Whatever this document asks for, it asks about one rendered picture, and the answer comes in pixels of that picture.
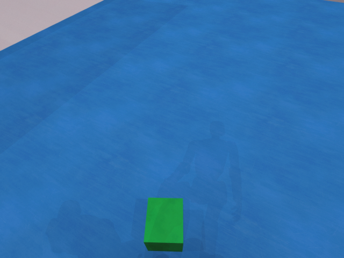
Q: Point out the carton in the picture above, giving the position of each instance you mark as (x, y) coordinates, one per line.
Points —
(164, 225)

